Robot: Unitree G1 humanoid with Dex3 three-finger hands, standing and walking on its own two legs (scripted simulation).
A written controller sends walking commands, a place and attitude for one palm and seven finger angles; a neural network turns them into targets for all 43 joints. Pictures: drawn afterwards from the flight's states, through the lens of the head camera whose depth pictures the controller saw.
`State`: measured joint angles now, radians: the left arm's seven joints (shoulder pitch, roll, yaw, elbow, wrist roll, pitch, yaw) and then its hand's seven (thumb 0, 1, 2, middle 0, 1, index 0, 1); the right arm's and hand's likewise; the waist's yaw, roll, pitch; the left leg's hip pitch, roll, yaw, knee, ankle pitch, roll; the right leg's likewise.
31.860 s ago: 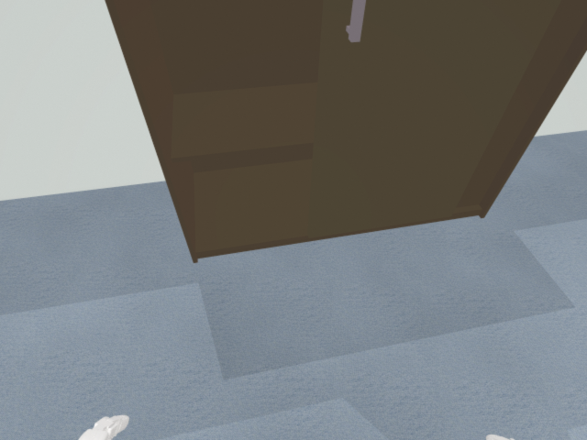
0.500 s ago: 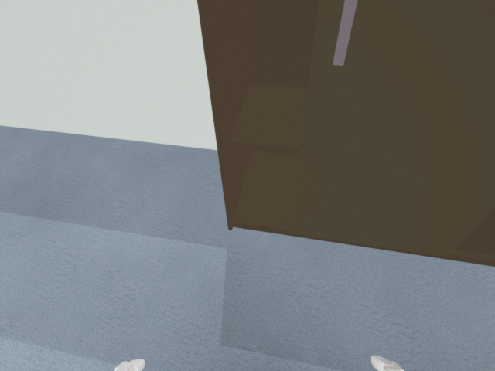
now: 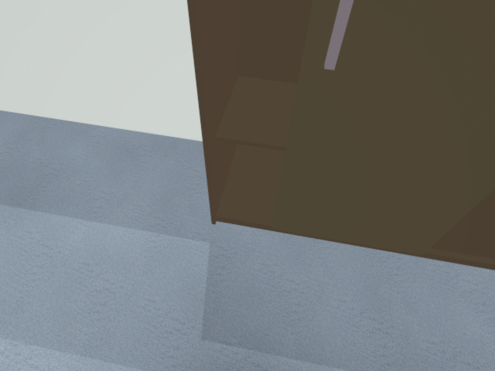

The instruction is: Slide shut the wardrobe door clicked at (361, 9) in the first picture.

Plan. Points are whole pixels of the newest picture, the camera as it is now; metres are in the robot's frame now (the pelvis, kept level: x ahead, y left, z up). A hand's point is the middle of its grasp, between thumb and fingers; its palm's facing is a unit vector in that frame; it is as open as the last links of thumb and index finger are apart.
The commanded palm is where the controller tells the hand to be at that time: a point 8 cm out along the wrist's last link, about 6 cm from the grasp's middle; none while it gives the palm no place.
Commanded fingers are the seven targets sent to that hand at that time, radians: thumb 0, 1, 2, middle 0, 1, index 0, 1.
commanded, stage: let the arm hang, fingers relaxed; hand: right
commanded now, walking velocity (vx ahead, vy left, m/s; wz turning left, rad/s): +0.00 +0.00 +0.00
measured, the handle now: out of the picture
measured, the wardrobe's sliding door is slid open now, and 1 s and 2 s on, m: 0.26 0.26 0.26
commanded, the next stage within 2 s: look to check the result in 0.36 s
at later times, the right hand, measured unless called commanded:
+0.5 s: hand out of the picture +0.04 -0.16 -0.17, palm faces +0.00 +0.98 -0.19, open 7.4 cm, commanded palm none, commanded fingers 0.00 -0.90 -0.90 0.20 0.30 0.20 0.30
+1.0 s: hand out of the picture +0.04 -0.16 -0.18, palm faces +0.01 +0.98 -0.18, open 7.4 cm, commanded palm none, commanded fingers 0.00 -0.90 -0.90 0.20 0.30 0.20 0.30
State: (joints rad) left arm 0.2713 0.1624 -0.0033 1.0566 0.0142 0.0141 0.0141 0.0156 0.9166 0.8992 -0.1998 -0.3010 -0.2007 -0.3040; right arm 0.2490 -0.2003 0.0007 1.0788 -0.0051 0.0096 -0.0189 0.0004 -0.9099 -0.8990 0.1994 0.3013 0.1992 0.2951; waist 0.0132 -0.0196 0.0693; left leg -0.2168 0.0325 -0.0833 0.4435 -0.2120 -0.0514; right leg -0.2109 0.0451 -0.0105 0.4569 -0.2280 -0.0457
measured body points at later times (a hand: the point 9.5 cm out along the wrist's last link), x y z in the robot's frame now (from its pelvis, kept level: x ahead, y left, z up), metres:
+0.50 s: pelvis +0.02 +0.01 +0.00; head +0.05 +0.01 +0.45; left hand +0.02 +0.23 -0.16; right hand +0.04 -0.22 -0.16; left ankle +0.02 +0.16 -0.74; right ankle +0.01 -0.09 -0.74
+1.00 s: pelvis +0.03 +0.01 +0.00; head +0.06 +0.01 +0.45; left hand +0.03 +0.23 -0.16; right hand +0.04 -0.21 -0.16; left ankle +0.02 +0.16 -0.74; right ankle +0.01 -0.09 -0.74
